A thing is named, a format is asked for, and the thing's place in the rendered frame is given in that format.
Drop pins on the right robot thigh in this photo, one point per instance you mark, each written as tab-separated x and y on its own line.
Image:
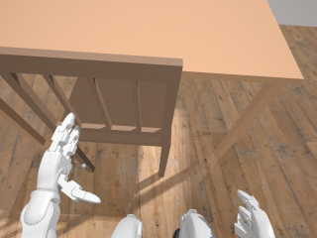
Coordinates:
194	225

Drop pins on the table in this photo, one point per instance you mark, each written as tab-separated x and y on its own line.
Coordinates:
232	40

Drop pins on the left robot forearm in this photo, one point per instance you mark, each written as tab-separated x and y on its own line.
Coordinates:
39	217

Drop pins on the right robot hand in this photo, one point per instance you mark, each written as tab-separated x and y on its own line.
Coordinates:
258	224

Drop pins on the left robot hand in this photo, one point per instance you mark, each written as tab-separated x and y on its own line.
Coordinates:
57	159

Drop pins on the robot left shin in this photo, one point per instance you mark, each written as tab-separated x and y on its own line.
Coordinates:
131	215

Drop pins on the chair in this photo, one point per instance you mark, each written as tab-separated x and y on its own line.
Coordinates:
116	99

